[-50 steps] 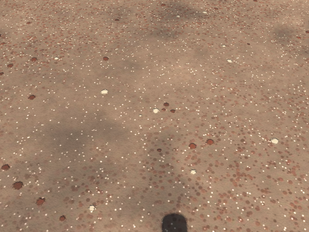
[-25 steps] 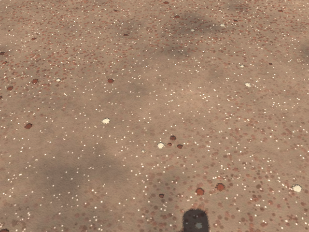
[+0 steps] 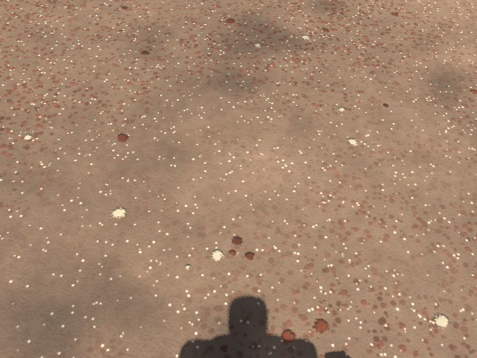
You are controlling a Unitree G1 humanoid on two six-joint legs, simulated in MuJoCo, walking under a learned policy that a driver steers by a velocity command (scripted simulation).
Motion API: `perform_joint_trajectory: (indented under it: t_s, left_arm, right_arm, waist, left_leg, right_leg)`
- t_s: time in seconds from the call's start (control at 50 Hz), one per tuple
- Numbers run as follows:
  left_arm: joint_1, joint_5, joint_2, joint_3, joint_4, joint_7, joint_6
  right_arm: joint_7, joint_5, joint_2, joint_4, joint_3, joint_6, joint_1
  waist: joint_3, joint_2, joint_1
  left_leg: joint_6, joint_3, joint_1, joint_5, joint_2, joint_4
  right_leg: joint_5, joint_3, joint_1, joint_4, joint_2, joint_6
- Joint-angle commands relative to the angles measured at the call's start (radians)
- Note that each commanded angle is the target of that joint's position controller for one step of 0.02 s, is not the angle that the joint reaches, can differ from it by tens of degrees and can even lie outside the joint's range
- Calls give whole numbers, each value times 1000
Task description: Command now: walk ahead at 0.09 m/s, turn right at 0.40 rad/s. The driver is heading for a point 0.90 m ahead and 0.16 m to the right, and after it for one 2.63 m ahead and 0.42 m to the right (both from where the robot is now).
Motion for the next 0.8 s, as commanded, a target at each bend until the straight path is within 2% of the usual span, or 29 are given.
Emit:
perform_joint_trajectory:
  t_s: [0.02, 0.1, 0.18, 0.22, 0.24, 0.26, 0.28, 0.3, 0.32, 0.34, 0.36, 0.38, 0.4, 0.44, 0.5, 0.54, 0.64, 0.66, 0.7, 0.72, 0.74, 0.76, 0.78, 0.8]
  left_arm:
    - [126, 5, 45, 25, -45, 13, 27]
    - [49, 9, 54, 30, -97, 0, 33]
    - [20, 8, 69, 38, -125, -17, 37]
    - [47, 9, 69, 43, -127, -28, 39]
    - [84, 12, 73, 49, -114, -32, 40]
    - [116, 19, 97, 60, -105, -32, 41]
    - [132, 23, 181, 80, -118, -19, 39]
    - [103, 37, 284, 91, -160, -13, 28]
    - [90, 61, 249, 83, -164, -17, -3]
    - [35, 53, 231, 78, -174, -17, -28]
    - [-24, 31, 206, 73, -191, -16, -38]
    - [-59, 14, 178, 63, -203, -15, -39]
    - [-57, 10, 155, 54, -206, -12, -38]
    - [-17, 13, 142, 49, -204, -4, -37]
    - [20, 7, 161, 55, -204, 6, -30]
    - [10, 8, 173, 59, -214, 11, -22]
    - [-31, 24, 168, 50, -227, -2, -11]
    - [-30, 22, 150, 42, -222, -4, -10]
    - [-21, 17, 114, 23, -198, -9, -11]
    - [-19, 18, 123, 22, -189, -12, -12]
    - [-9, 25, 122, 18, -182, -14, -19]
    - [-22, 33, 100, 10, -186, -14, -30]
    - [-50, 40, 49, -3, -203, -15, -44]
    - [-107, 12, 84, 11, -269, -15, -67]
  right_arm:
    - [-20, -5, -149, -42, -37, -4, -21]
    - [-43, 9, -185, -38, -51, 14, -43]
    - [-44, 26, -211, -29, -62, 38, -43]
    - [-41, 41, -218, -26, -65, 51, -55]
    - [-38, 48, -207, -22, -63, 58, -57]
    - [-34, 53, -175, -6, -58, 66, -25]
    - [-21, 36, -120, -7, -49, 72, 2]
    - [-26, 17, -117, -62, -51, 63, -61]
    - [-28, 14, -140, -85, -59, 58, -140]
    - [-28, 28, -154, -81, -66, 57, -119]
    - [-34, 23, -165, -54, -74, 57, -82]
    - [-40, 12, -178, -40, -79, 57, -68]
    - [-39, 9, -172, -37, -80, 54, -63]
    - [-36, 20, -151, -42, -77, 48, -59]
    - [-37, 28, -129, -57, -68, 42, -96]
    - [-30, 30, -127, -57, -64, 41, -101]
    - [-12, 38, -137, -42, -58, 35, -69]
    - [-5, 39, -138, -34, -55, 31, -45]
    - [16, 40, -115, -14, -44, 19, -20]
    - [25, 42, -110, 0, -42, 12, -1]
    - [28, 43, -119, 12, -42, 5, 20]
    - [28, 39, -142, 24, -44, -5, 70]
    - [26, 36, -189, 45, -47, -14, 162]
    - [33, 28, -315, 71, -79, -20, 225]
  waist:
    - [-127, 169, 25]
    - [-147, 158, 12]
    - [-141, 160, 6]
    - [-138, 154, 30]
    - [-138, 141, 48]
    - [-114, 87, 56]
    - [-68, -141, 31]
    - [-18, -279, 15]
    - [-49, -179, 35]
    - [-58, -150, -4]
    - [-75, -98, -28]
    - [-93, -85, -34]
    - [-115, -79, -38]
    - [-144, -71, -31]
    - [-132, -89, -5]
    - [-132, -104, 3]
    - [-129, -120, 17]
    - [-152, -111, 16]
    - [-135, -103, 11]
    - [-104, -101, -1]
    - [-83, -88, -8]
    - [-80, -50, -25]
    - [-89, 104, -37]
    - [-8, 325, -36]
  left_leg:
    - [197, -178, 63, 2, 282, -241]
    - [189, -129, 106, -62, 310, -254]
    - [161, -91, 148, -104, 329, -236]
    - [124, -67, 163, -144, 325, -191]
    - [91, -44, 148, -169, 304, -142]
    - [30, -2, 102, -213, 256, -33]
    - [-69, 104, -76, -337, 139, 250]
    - [-130, 28, -306, -561, -4, 471]
    - [-111, -119, -306, -545, -7, 624]
    - [-93, -158, -323, -440, 2, 659]
    - [-86, -175, -318, -365, 13, 666]
    - [-87, -179, -312, -317, 15, 670]
    - [-90, -176, -282, -281, 6, 694]
    - [-97, -183, -272, -238, -8, 675]
    - [-112, -195, -284, -220, -17, 519]
    - [-124, -198, -242, -214, -19, 424]
    - [-124, -164, -50, -266, -20, 297]
    - [-116, -154, -13, -264, -12, 261]
    - [-85, -108, 95, -210, -18, 134]
    - [-64, -73, 159, -176, -39, 60]
    - [-40, -76, 209, -200, -45, 21]
    - [-3, -166, 267, -245, 18, -5]
    - [65, -381, 337, -259, 177, -92]
    - [222, -725, 377, -439, 330, -237]
  right_leg:
    - [70, -11, 39, -33, -38, 2]
    - [131, -31, 65, -177, -57, -10]
    - [124, -77, 135, -321, -37, -40]
    - [171, -103, 204, -463, -21, -74]
    - [220, -123, 266, -558, 3, -100]
    - [271, -80, 321, -672, 10, -140]
    - [438, 207, 386, -816, -174, -221]
    - [545, 508, 356, -862, -346, -378]
    - [520, 476, 317, -875, -326, -396]
    - [511, 388, 332, -865, -271, -336]
    - [498, 329, 346, -841, -228, -276]
    - [534, 300, 353, -827, -212, -249]
    - [595, 278, 351, -817, -195, -246]
    - [647, 270, 397, -804, -181, -253]
    - [602, 300, 458, -796, -173, -253]
    - [542, 312, 455, -794, -168, -255]
    - [583, 327, 354, -772, -164, -276]
    - [488, 325, 357, -779, -163, -273]
    - [151, 323, 298, -802, -140, -251]
    - [11, 319, 248, -803, -123, -235]
    - [-65, 312, 212, -785, -96, -214]
    - [-90, 285, 161, -704, -64, -185]
    - [-58, 146, 61, -444, 26, -131]
    - [-98, -12, -192, -311, 125, -90]
Next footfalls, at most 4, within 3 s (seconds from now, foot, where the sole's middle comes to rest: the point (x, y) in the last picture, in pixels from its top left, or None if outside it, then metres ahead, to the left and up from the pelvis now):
0.28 right None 0.04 -0.14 -0.77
0.76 left None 0.10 0.07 -0.77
1.16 right None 0.24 -0.24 -0.77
1.64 left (229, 323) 0.55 0.03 -0.77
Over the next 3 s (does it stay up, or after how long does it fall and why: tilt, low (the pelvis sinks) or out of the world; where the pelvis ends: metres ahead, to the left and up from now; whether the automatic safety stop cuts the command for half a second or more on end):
stays up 1.15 -0.12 0.01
